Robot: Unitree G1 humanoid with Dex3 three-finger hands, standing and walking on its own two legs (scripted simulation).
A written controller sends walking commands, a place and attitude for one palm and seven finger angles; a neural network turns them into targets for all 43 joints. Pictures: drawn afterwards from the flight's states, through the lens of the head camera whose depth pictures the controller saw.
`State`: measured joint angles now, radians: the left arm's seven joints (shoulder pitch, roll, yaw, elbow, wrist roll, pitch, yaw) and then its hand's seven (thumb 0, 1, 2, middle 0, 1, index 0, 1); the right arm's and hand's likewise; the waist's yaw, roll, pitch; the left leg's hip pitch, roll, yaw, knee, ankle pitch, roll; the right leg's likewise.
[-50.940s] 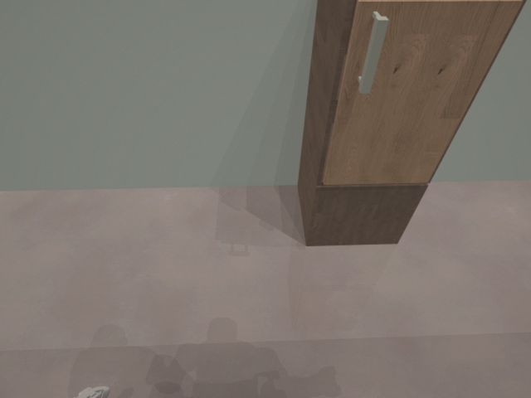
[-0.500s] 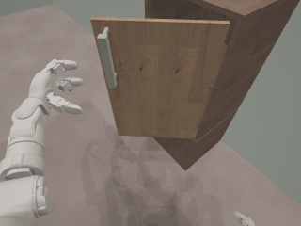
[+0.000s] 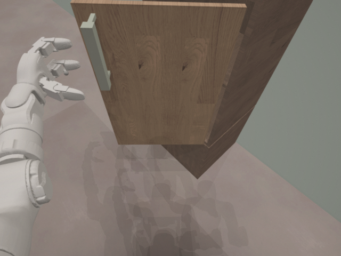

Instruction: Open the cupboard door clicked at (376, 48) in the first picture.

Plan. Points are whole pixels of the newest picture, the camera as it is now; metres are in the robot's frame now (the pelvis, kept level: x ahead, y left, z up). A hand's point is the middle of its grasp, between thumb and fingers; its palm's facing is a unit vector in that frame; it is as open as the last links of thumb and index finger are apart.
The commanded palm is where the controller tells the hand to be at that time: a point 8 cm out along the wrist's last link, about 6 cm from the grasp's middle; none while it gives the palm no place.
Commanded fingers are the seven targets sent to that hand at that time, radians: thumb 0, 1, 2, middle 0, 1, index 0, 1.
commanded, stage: move the hooked fingers beside the handle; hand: left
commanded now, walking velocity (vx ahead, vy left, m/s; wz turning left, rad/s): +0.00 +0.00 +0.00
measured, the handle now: (99, 54) +0.57 +0.15 +0.15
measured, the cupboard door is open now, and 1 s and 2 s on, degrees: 48 48 48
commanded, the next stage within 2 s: slide the fingers in behind the handle in 1.54 s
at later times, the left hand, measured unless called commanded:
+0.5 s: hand (67, 67) +0.52 +0.22 +0.15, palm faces -0.03 -1.00 +0.01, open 14.0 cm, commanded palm +0.50 +0.27 +0.15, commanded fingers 0.00 -0.50 0.30 -0.30 -1.20 -0.30 -1.20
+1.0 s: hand (72, 64) +0.52 +0.20 +0.16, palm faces -0.03 -1.00 +0.02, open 14.0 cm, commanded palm +0.50 +0.26 +0.15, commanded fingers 0.00 -0.50 0.30 -0.30 -1.20 -0.30 -1.20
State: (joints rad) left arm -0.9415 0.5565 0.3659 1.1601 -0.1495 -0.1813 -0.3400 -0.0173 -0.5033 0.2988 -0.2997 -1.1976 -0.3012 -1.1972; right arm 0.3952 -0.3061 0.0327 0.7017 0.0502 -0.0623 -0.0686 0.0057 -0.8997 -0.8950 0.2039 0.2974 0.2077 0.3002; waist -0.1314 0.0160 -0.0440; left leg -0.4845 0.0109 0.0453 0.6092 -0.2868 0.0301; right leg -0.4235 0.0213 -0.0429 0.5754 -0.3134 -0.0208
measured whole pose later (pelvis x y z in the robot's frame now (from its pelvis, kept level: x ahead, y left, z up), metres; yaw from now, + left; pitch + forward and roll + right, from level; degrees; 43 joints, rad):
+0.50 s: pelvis +0.01 +0.01 +0.00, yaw -2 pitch +14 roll -2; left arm -0.97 0.65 0.45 1.20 -0.11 -0.20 -0.37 -0.02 -0.50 0.30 -0.30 -1.20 -0.30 -1.20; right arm 0.49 -0.30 0.02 0.66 0.03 0.02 -0.05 0.00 -0.90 -0.89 0.20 0.30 0.21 0.30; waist -0.17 0.02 -0.08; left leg -0.58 0.03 0.07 0.65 -0.33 0.03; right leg -0.51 0.04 -0.02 0.59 -0.32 -0.02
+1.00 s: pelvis +0.00 +0.02 -0.01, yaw +0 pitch +14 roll -2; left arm -1.10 0.57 0.36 1.27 -0.10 -0.20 -0.29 -0.02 -0.50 0.30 -0.30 -1.20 -0.30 -1.20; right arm 0.40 -0.29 0.04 0.66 0.02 -0.02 -0.04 0.00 -0.90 -0.89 0.20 0.30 0.21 0.30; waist -0.17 0.02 -0.07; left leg -0.63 0.01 0.04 0.71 -0.33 0.05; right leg -0.55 0.02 -0.05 0.64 -0.34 0.00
